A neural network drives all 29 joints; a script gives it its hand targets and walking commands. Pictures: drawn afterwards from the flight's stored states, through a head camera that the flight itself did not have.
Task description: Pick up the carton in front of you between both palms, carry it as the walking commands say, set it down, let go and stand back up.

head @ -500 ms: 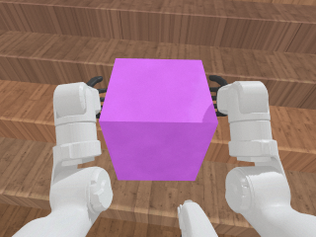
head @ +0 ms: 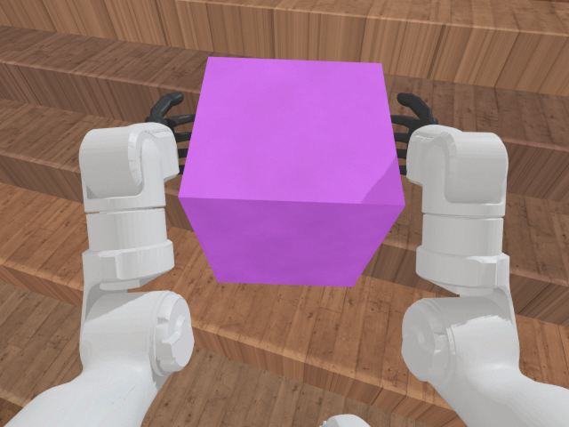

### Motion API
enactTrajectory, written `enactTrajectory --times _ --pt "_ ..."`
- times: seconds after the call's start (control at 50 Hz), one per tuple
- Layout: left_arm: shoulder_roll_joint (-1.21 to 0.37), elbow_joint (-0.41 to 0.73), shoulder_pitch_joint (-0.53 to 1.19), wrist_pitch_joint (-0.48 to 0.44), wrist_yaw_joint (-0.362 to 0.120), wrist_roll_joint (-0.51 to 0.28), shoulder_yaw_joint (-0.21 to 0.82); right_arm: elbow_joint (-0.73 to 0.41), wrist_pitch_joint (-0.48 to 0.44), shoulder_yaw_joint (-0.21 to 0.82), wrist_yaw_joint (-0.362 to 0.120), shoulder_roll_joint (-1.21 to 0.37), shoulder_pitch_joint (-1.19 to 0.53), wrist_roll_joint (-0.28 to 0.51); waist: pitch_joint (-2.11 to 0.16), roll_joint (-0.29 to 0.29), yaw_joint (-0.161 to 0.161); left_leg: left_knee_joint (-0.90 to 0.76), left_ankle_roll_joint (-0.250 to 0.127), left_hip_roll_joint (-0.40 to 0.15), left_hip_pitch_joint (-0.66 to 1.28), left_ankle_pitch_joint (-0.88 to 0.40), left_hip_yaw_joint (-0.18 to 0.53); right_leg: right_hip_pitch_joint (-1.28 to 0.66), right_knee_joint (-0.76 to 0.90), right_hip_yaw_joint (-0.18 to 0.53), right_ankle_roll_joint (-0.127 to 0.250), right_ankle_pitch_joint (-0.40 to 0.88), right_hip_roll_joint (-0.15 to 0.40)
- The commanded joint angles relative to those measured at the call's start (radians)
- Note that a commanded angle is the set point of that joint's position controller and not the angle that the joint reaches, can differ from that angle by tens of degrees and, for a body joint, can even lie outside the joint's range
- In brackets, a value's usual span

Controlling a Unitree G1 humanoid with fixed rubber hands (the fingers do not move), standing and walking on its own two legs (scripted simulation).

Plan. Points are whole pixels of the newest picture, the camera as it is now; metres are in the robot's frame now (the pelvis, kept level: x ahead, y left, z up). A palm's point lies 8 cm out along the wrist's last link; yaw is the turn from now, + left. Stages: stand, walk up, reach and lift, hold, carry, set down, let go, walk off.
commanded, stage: carry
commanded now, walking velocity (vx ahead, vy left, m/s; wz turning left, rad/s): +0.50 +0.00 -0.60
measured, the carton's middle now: (289, 186) +0.42 +0.02 +0.14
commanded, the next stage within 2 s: none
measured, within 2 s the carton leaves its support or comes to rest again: neither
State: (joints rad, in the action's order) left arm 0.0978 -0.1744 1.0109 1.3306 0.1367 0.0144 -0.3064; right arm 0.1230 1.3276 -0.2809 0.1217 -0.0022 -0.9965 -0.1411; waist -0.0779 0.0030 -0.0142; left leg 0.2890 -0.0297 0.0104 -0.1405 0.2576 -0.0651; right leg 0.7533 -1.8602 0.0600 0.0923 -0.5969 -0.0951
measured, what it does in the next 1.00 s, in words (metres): climbs, turning right: right foot 0.17 m higher, then left foot 0.17 m higher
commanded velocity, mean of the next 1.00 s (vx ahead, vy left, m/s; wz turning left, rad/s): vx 0.50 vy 0.00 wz -0.36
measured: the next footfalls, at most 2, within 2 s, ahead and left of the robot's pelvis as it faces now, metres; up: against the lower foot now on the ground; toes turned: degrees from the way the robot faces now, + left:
right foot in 0.14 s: +0.22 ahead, -0.08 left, +0.17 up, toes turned -9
left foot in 0.58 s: +0.55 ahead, -0.10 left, +0.34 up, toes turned -17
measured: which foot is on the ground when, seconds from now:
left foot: down 0.00-0.20, up 0.22-0.56, down 0.58-0.96, up 0.98-1.00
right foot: up 0.00-0.12, down 0.14-0.58, up 0.60-0.86, down 0.88-1.00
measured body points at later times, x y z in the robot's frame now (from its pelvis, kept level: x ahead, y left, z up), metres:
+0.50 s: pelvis +0.25 -0.10 +0.16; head +0.32 -0.14 +0.61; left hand +0.69 -0.03 +0.32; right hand +0.63 -0.33 +0.30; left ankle +0.39 -0.02 -0.30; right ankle +0.18 -0.08 -0.57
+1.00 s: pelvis +0.48 -0.30 +0.33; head +0.48 -0.29 +0.78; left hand +0.88 -0.45 +0.54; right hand +0.68 -0.68 +0.56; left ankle +0.50 -0.11 -0.32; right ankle +0.41 -0.40 -0.41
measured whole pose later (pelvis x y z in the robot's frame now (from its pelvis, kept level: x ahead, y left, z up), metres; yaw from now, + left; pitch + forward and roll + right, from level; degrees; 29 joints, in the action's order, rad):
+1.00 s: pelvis +0.48 -0.30 +0.33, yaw -37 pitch +5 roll -1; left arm 0.03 -0.27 1.02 1.37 0.09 0.18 -0.33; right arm 0.40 1.35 -0.28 0.17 0.09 -1.10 -0.02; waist -0.12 0.01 0.10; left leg 1.13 -0.01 -0.22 -0.44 0.41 -0.08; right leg 0.34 -0.51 -0.12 0.01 -0.23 0.04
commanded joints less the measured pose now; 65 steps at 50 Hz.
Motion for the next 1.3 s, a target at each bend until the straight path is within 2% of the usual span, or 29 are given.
enactTrajectory --times 0.0,0.06,0.14,0.16,0.18,0.2,0.22,0.24,0.28,0.32,0.46,0.54,0.56,0.58,0.6,0.66,0.7,0.84,0.92,0.94,0.96,0.98,1.0,1.08,1.12,1.16,1.24,1.26,1.28 --pt "-1.052 0.014 0.679 0.072 -0.248 -0.373 0.508 -0.071 0.051 0.526 -0.172 -0.934 -0.703 0.468 -0.370 -0.071 0.169 0.210 -0.228 -0.466 1.051 -0.986 0.289 1.010 -0.643 0.032 0.049 -0.259 0.022" --pt "-0.955 0.065 0.750 0.076 -0.190 -0.307 0.462 -0.177 0.079 0.555 -0.214 -1.000 -0.939 0.598 -0.082 0.035 -0.016 -0.257 -0.095 -0.270 -0.029 -0.211 -0.057 0.338 0.042 -0.192 0.040 -0.012 0.134" --pt "-0.977 0.092 0.787 0.095 -0.135 -0.306 0.461 -0.052 0.112 0.495 -0.242 -1.033 -0.915 0.606 -0.473 0.308 -0.208 0.186 -0.152 -0.305 -0.088 -1.965 -0.147 -0.422 0.468 -0.308 0.112 0.139 -0.039" --pt "-1.024 0.097 0.834 0.087 -0.142 -0.314 0.478 -0.030 0.116 0.494 -0.245 -1.063 -0.910 0.582 -0.623 0.175 -0.241 0.565 -0.093 -0.266 0.111 -2.178 -0.122 -0.492 0.775 -0.229 0.120 0.171 -0.113" --pt "-1.089 0.129 0.850 0.086 -0.156 -0.349 0.516 -0.058 0.108 0.508 -0.240 -1.079 -0.892 0.557 -0.640 0.014 -0.261 1.011 0.005 -0.132 0.077 -1.369 -0.100 -0.621 1.242 -0.076 0.128 0.495 -0.072" --pt "-1.182 0.129 0.826 0.090 -0.172 -0.397 0.555 0.006 0.104 0.484 -0.240 -1.080 -0.760 0.496 -0.561 -0.020 -0.125 1.305 0.022 -0.068 -0.207 -0.191 -0.018 -0.739 1.334 0.160 0.158 0.815 0.024" --pt "-1.210 0.147 0.837 0.078 -0.188 -0.442 0.559 -0.016 0.093 0.420 -0.231 -1.022 -0.729 0.469 -0.776 -0.200 -0.057 1.730 0.098 0.027 -0.515 0.123 0.137 -1.099 1.172 0.579 0.292 1.743 0.277" --pt "-1.244 0.144 0.818 0.062 -0.206 -0.474 0.582 0.019 0.080 0.383 -0.218 -0.997 -0.672 0.413 -0.864 -0.072 -0.121 1.871 0.060 0.074 -0.640 0.039 0.191 -1.099 1.361 0.791 0.322 1.305 0.271" --pt "-1.336 0.229 1.006 0.031 -0.236 -0.549 0.644 -0.041 0.050 0.384 -0.204 -1.006 -0.768 0.365 -0.571 0.115 -0.084 1.868 0.015 0.030 -0.807 0.024 0.193 -0.887 1.366 0.679 0.229 0.754 0.205" --pt "-1.404 0.241 1.021 0.010 -0.263 -0.598 0.679 -0.045 0.021 0.412 -0.198 -1.003 -0.700 0.337 -0.418 0.161 -0.073 1.836 -0.029 0.010 -0.921 0.071 0.134 -0.828 1.381 0.555 0.181 0.728 0.199" --pt "-1.322 0.187 0.796 -0.001 -0.310 -0.526 0.593 -0.117 -0.025 0.487 -0.135 -0.953 -0.628 0.323 -0.456 -0.023 -0.081 1.578 -0.059 -0.027 -1.168 0.213 -0.077 -1.029 1.410 0.333 0.088 1.187 0.112" --pt "-1.189 0.117 0.595 0.019 -0.282 -0.422 0.531 -0.187 0.010 0.614 -0.107 -0.986 -0.634 0.367 -0.693 -0.244 0.102 0.702 -0.083 0.110 -0.008 -0.164 -0.186 -0.527 1.228 0.119 -0.028 2.284 0.118" --pt "-1.154 0.167 0.563 0.021 -0.280 -0.393 0.549 -0.200 0.007 0.639 -0.116 -1.003 -0.569 0.383 -0.764 -0.227 0.241 0.487 -0.124 0.082 0.205 -0.274 -0.126 -0.492 0.905 0.076 -0.096 2.129 0.095" --pt "-1.173 0.136 0.563 0.027 -0.290 -0.356 0.561 -0.220 -0.012 0.664 -0.130 -1.040 -0.565 0.410 -0.760 0.106 0.286 0.298 -0.241 -0.096 0.405 -0.621 0.150 -0.246 0.473 0.083 -0.110 0.819 -0.021" --pt "-1.166 0.201 0.581 0.027 -0.297 -0.373 0.573 -0.217 -0.036 0.658 -0.140 -1.002 -0.495 0.444 -1.019 0.356 0.223 0.332 -0.545 -0.501 0.722 -0.835 0.859 0.108 -0.190 0.200 -0.179 0.200 -0.083" --pt "-0.983 0.277 0.570 0.011 -0.281 -0.251 0.483 -0.345 -0.046 0.785 -0.161 -1.152 -0.702 0.596 -0.653 -0.192 0.172 0.233 -0.288 -0.407 0.418 0.007 0.802 0.313 -0.266 0.259 -0.005 0.239 0.108" --pt "-0.872 0.281 0.507 -0.004 -0.254 -0.197 0.439 -0.446 -0.050 0.855 -0.179 -1.201 -0.871 0.722 -0.503 -0.298 0.116 0.141 -0.184 -0.379 0.176 0.173 0.616 0.220 -0.081 0.176 0.026 0.373 0.158" --pt "-0.772 0.043 0.511 0.014 -0.177 -0.085 0.395 -0.071 0.003 0.664 -0.250 -1.151 -0.818 0.719 -0.347 0.190 0.093 0.088 -0.074 -0.254 -0.125 -0.236 -0.081 -0.220 0.895 -0.144 0.029 0.458 0.170" --pt "-0.835 -0.100 0.503 0.037 -0.171 -0.112 0.365 0.193 0.034 0.469 -0.276 -1.088 -0.706 0.623 -0.472 0.149 -0.007 0.614 -0.039 -0.174 0.028 -0.644 -0.170 -0.717 1.639 -0.343 -0.002 0.873 0.042" --pt "-0.902 -0.128 0.509 0.051 -0.179 -0.130 0.371 0.264 0.039 0.419 -0.281 -1.075 -0.672 0.585 -0.397 0.058 -0.004 0.807 -0.025 -0.157 -0.245 -0.094 -0.145 -0.944 1.703 -0.233 -0.032 1.064 0.181" --pt "-0.903 -0.153 0.516 0.059 -0.188 -0.176 0.349 0.313 0.046 0.382 -0.288 -1.091 -0.673 0.558 -0.463 -0.188 -0.044 1.183 0.009 -0.088 -0.785 0.282 -0.077 -1.439 1.307 0.052 0.067 1.956 0.460" --pt "-0.933 -0.172 0.481 0.058 -0.192 -0.211 0.370 0.371 0.055 0.316 -0.291 -1.088 -0.621 0.536 -0.586 -0.236 -0.143 1.602 -0.003 0.015 -1.089 0.380 -0.020 -1.599 1.280 0.241 0.225 2.169 0.583" --pt "-0.962 -0.130 0.535 0.044 -0.196 -0.221 0.370 0.388 0.057 0.303 -0.295 -1.100 -0.639 0.522 -0.582 -0.128 -0.175 1.869 -0.032 0.011 -1.221 0.355 0.066 -1.533 1.340 0.300 0.253 1.774 0.584" --pt "-1.148 0.075 0.823 0.033 -0.246 -0.364 0.424 0.212 0.038 0.347 -0.258 -1.156 -0.768 0.524 -0.296 -0.057 -0.056 2.058 -0.127 -0.044 -1.380 0.326 0.182 -1.159 1.552 0.119 0.049 0.528 0.538" --pt "-1.214 0.128 0.897 0.031 -0.282 -0.448 0.477 0.064 0.025 0.367 -0.201 -1.062 -0.803 0.488 -0.205 -0.054 0.037 1.758 -0.121 -0.039 -1.100 0.178 0.074 -0.740 1.706 -0.103 0.007 0.270 0.425" --pt "-1.264 0.164 0.942 0.038 -0.294 -0.511 0.530 -0.044 0.022 0.413 -0.151 -1.058 -0.827 0.461 -0.170 -0.147 0.062 1.423 -0.125 -0.035 -0.793 0.199 -0.040 -0.494 1.866 -0.264 0.062 0.632 0.349" --pt "-1.245 0.202 0.819 0.049 -0.284 -0.487 0.529 -0.169 0.018 0.527 -0.122 -1.095 -0.784 0.510 -0.661 -0.287 0.251 1.006 -0.159 0.142 -0.185 0.160 -0.158 -0.788 1.254 -0.360 0.075 2.318 0.430" --pt "-1.236 0.237 0.814 0.044 -0.274 -0.447 0.529 -0.219 0.013 0.561 -0.133 -1.115 -0.828 0.541 -0.747 -0.214 0.282 0.727 -0.158 0.200 -0.117 0.144 -0.122 -0.882 0.941 -0.339 0.031 2.314 0.386" --pt "-1.206 0.238 0.756 0.038 -0.261 -0.403 0.529 -0.253 0.012 0.609 -0.148 -1.166 -0.868 0.586 -0.712 -0.124 0.251 0.394 -0.155 0.172 0.020 0.042 0.093 -0.748 0.719 -0.228 0.012 1.570 0.334"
